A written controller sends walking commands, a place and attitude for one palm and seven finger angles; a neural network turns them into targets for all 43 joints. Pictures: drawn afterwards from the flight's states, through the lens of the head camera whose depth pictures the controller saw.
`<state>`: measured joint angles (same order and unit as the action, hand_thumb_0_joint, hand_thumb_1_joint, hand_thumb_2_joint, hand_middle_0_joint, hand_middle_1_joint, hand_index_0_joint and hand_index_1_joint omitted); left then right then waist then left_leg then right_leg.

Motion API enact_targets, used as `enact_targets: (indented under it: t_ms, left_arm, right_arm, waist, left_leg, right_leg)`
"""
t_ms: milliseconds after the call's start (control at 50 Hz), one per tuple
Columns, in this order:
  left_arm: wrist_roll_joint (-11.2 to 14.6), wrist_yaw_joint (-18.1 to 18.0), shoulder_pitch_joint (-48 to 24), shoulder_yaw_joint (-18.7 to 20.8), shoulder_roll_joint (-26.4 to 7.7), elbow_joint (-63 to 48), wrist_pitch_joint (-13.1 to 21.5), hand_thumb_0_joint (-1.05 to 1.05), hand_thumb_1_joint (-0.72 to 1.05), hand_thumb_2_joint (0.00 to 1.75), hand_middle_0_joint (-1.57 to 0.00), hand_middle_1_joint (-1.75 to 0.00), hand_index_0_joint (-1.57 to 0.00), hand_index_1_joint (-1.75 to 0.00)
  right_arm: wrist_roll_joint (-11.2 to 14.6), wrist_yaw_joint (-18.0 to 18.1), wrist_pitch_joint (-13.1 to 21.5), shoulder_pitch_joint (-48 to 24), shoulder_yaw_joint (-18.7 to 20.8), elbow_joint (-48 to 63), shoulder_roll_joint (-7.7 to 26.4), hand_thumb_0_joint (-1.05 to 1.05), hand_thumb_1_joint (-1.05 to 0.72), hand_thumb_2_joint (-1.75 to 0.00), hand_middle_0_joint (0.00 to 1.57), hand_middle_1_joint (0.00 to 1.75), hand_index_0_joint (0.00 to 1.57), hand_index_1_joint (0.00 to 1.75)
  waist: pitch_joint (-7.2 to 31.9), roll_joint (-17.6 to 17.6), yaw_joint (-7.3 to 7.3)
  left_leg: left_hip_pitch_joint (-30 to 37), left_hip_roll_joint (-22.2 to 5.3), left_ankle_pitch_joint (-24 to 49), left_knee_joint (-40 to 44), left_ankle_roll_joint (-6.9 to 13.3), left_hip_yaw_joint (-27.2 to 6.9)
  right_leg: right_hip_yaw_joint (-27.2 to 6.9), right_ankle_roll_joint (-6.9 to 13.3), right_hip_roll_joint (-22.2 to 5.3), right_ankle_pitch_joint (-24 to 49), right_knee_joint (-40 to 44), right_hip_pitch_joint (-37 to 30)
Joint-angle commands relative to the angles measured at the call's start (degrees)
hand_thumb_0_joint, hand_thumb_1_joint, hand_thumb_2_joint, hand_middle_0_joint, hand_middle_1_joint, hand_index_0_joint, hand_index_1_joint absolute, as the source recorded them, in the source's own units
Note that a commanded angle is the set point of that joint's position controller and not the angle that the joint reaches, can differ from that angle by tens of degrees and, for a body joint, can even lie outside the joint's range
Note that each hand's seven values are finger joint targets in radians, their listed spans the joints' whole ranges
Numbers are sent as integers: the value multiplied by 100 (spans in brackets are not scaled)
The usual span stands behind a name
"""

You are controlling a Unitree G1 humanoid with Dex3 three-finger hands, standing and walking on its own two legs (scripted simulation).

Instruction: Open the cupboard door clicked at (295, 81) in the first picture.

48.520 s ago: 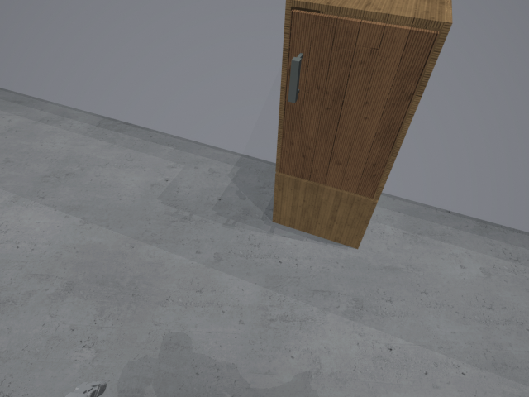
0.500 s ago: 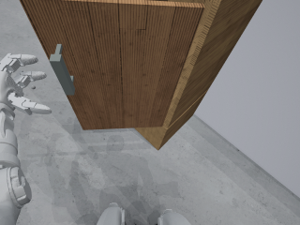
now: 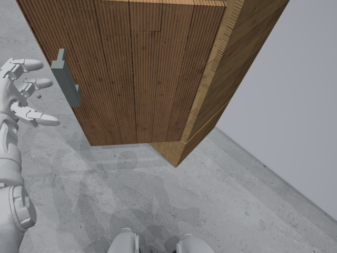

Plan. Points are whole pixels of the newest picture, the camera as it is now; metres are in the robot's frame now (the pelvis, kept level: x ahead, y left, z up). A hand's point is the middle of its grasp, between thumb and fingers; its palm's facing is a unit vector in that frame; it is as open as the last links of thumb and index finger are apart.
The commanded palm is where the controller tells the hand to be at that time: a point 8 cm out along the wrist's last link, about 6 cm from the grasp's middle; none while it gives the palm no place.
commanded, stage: slide the fingers in behind the handle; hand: left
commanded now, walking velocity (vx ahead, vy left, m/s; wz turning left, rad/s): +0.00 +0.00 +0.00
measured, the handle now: (68, 79) +0.50 +0.23 +0.08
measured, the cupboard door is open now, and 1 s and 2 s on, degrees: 49 49 49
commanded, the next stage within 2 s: close the thumb around the handle in 1.42 s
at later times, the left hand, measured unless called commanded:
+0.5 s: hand (61, 95) +0.45 +0.23 +0.08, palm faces +0.07 -1.00 +0.01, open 14.0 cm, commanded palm +0.42 +0.28 +0.08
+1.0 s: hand (76, 94) +0.46 +0.20 +0.08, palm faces +0.09 -1.00 +0.00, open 14.0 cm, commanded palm +0.43 +0.25 +0.08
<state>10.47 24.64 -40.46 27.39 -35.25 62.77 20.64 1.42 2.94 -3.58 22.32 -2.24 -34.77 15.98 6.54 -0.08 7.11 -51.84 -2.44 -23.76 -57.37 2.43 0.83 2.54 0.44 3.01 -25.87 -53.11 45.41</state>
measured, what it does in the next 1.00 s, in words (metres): stands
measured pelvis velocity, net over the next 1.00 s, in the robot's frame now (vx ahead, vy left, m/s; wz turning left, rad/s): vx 0.00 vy -0.02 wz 0.02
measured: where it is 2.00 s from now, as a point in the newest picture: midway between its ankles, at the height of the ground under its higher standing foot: outside the picture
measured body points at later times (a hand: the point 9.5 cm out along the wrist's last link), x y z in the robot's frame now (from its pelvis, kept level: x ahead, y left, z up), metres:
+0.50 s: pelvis +0.00 -0.01 +0.00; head +0.09 +0.02 +0.44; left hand +0.44 +0.29 +0.08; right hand +0.06 -0.27 -0.10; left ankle +0.03 +0.09 -0.68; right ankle -0.01 -0.12 -0.68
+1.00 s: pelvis +0.00 -0.02 +0.00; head +0.09 +0.00 +0.44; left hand +0.44 +0.26 +0.08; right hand +0.04 -0.29 -0.11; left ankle +0.03 +0.09 -0.68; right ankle -0.01 -0.12 -0.68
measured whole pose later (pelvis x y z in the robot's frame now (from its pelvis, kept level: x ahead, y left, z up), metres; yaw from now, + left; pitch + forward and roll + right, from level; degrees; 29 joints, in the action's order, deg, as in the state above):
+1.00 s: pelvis +0.00 -0.02 +0.00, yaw +1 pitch +17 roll -2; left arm 9.1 14.3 -41.4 21.4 -26.1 60.9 22.7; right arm 1.3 1.8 -3.6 20.8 -1.5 -35.7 15.2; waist 6.4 -0.6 6.7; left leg -50.4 -2.5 -23.5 -57.0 0.8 0.1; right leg 3.2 2.0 3.1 -26.9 -54.6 44.7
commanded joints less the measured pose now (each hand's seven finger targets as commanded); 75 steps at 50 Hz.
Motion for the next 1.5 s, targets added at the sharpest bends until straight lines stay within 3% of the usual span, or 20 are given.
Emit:
enact_targets:
  t_ms: [0, 40, 80, 160, 180, 280, 360, 420, 500, 580, 660, 940, 980, 1020, 1060, 1140, 1240, 1320, 1380, 1480]
  left_arm:
    - [145, -94, -2105, 233, -1632, -1298, 415, 0, -50, 30, -30, -120, -30, -120]
    - [156, -132, -2104, 71, -1368, -1562, 486, 0, -50, 30, -30, -120, -30, -120]
    - [164, -174, -1998, 126, -1396, -1714, 538, 0, -50, 30, -30, -120, -30, -120]
    - [172, -262, -2044, -114, -1058, -1452, 405, 0, -50, 30, -30, -120, -30, -120]
    - [126, -297, -2137, -79, -1157, -1361, 364, 0, -50, 30, -30, -120, -30, -120]
    - [45, -525, -2327, -247, -926, -1843, 485, 0, -50, 30, -30, -120, -30, -120]
    - [103, -676, -2123, -350, -637, -1743, 511, 0, -50, 30, -30, -120, -30, -120]
    - [3, -753, -2181, -302, -735, -1299, 391, 0, -50, 30, -30, -120, -30, -120]
    - [-72, -837, -2255, -190, -906, -1551, 456, 0, -50, 30, -30, -120, -30, -120]
    - [-49, -910, -2309, -412, -545, -1883, 660, 0, -50, 30, -30, -120, -30, -120]
    - [19, -894, -2203, -370, -551, -1534, 546, 0, -50, 30, -30, -120, -30, -120]
    - [-99, -1067, -2459, -502, -459, -1332, 554, 0, -50, 30, -30, -120, -30, -120]
    - [-123, -1099, -2508, -505, -445, -1467, 576, 0, -50, 30, -30, -120, -30, -120]
    - [-138, -1112, -2367, -419, -549, -1489, 582, 0, -50, 30, -30, -120, -30, -120]
    - [-98, -1091, -2427, -643, -212, -1505, 588, 0, -50, 30, -30, -120, -30, -120]
    - [-89, -1113, -2473, -487, -448, -1308, 526, 0, -50, 30, -30, -120, -30, -120]
    - [-105, -1165, -2480, -515, -351, -1598, 663, 0, -50, 30, -30, -120, -30, -120]
    - [-99, -1172, -2456, -647, -193, -1556, 669, 0, -50, 30, -30, -120, -30, -120]
    - [-98, -1208, -2401, -407, -451, -1522, 662, 0, -50, 30, -30, -120, -30, -120]
    - [-110, -1191, -2313, -561, -248, -1520, 656, 0, -50, 30, -30, -120, -30, -120]
  right_arm:
    - [-1, 66, 108, 563, 425, 398, 1080, 0, -90, -90, 20, 30, 20, 30]
    - [-7, 39, 124, 556, 450, 397, 1043, 0, -90, -90, 20, 30, 20, 30]
    - [-11, 26, 120, 565, 454, 388, 1043, 0, -90, -90, 20, 30, 20, 30]
    - [10, 27, 108, 527, 432, 382, 1004, 0, -90, -90, 20, 30, 20, 30]
    - [12, 37, 101, 512, 422, 364, 1038, 0, -90, -90, 20, 30, 20, 30]
    - [-20, 4, 141, 488, 445, 364, 990, 0, -90, -90, 20, 30, 20, 30]
    - [-22, -28, 139, 480, 430, 394, 955, 0, -90, -90, 20, 30, 20, 30]
    - [-10, -27, 106, 450, 413, 362, 969, 0, -90, -90, 20, 30, 20, 30]
    - [-15, -23, 90, 441, 415, 426, 943, 0, -90, -90, 20, 30, 20, 30]
    - [-27, -80, 120, 407, 435, 393, 881, 0, -90, -90, 20, 30, 20, 30]
    - [-6, -62, 100, 429, 429, 366, 901, 0, -90, -90, 20, 30, 20, 30]
    - [-7, -65, 119, 423, 419, 305, 867, 0, -90, -90, 20, 30, 20, 30]
    - [-19, -82, 126, 443, 432, 303, 860, 0, -90, -90, 20, 30, 20, 30]
    - [-17, -82, 117, 452, 438, 313, 866, 0, -90, -90, 20, 30, 20, 30]
    - [-22, -106, 127, 449, 440, 323, 836, 0, -90, -90, 20, 30, 20, 30]
    - [3, -72, 102, 424, 430, 314, 867, 0, -90, -90, 20, 30, 20, 30]
    - [-24, -88, 135, 425, 437, 301, 825, 0, -90, -90, 20, 30, 20, 30]
    - [-15, -100, 123, 417, 436, 292, 834, 0, -90, -90, 20, 30, 20, 30]
    - [-24, -94, 109, 438, 448, 279, 870, 0, -90, -90, 20, 30, 20, 30]
    - [-21, -97, 96, 418, 439, 295, 840, 0, -90, -90, 20, 30, 20, 30]
  waist:
    - [2171, -846, -80]
    - [2357, -1042, -76]
    - [2550, -1093, -109]
    - [2012, -879, -14]
    - [1955, -759, -2]
    - [2378, -1134, -43]
    - [2326, -765, -36]
    - [1946, -542, -17]
    - [2224, -676, -84]
    - [2475, -933, -70]
    - [2119, -439, -2]
    - [2067, -566, 26]
    - [2335, -668, -6]
    - [2369, -637, -65]
    - [2292, -572, 30]
    - [2065, -384, 32]
    - [2414, -707, -32]
    - [2262, -641, 24]
    - [2299, -490, -31]
    - [2249, -582, -37]
  left_leg:
    - [2469, 36, 1805, 667, -36, -403]
    - [2796, 31, 1978, 665, -64, -430]
    - [2964, 16, 2255, 632, -80, -442]
    - [2642, 39, 1829, 696, -48, -436]
    - [2529, 29, 1675, 731, -50, -445]
    - [3090, 3, 2047, 708, -116, -541]
    - [2874, 44, 2042, 677, -84, -493]
    - [2439, 60, 1598, 736, -71, -449]
    - [2495, 89, 1813, 675, -43, -355]
    - [2835, 73, 2027, 596, -72, -387]
    - [2298, 118, 1661, 618, -12, -313]
    - [2023, 145, 1344, 591, -6, -258]
    - [2179, 149, 1526, 549, -5, -250]
    - [2196, 146, 1591, 565, -15, -254]
    - [2244, 156, 1634, 521, 8, -254]
    - [1925, 165, 1311, 574, 14, -231]
    - [2305, 157, 1705, 535, -12, -245]
    - [2332, 139, 1680, 557, -23, -275]
    - [2278, 147, 1709, 551, -8, -273]
    - [2344, 142, 1790, 572, -24, -278]
  right_leg:
    - [-45, 95, 101, 1407, 635, -168]
    - [-24, 107, 103, 1439, 635, -85]
    - [-19, 117, 119, 1610, 584, -133]
    - [0, 110, 104, 1360, 666, -26]
    - [-5, 89, 95, 1282, 667, -20]
    - [14, 127, 88, 1368, 605, 85]
    - [8, 114, 94, 1498, 608, -144]
    - [-17, 79, 63, 1321, 645, -169]
    - [-99, 77, 47, 1618, 621, -412]
    - [-91, 92, 75, 1694, 577, -295]
    - [-139, 60, 62, 1689, 660, -570]
    - [-241, 33, 11, 1539, 661, -548]
    - [-239, 35, 13, 1690, 607, -587]
    - [-243, 42, 16, 1765, 613, -680]
    - [-215, 46, 34, 1809, 612, -574]
    - [-274, 14, 17, 1598, 694, -648]
    - [-241, 39, 21, 1863, 595, -635]
    - [-192, 40, 33, 1786, 605, -481]
    - [-219, 42, 37, 1863, 612, -615]
    - [-171, 55, 40, 1892, 588, -544]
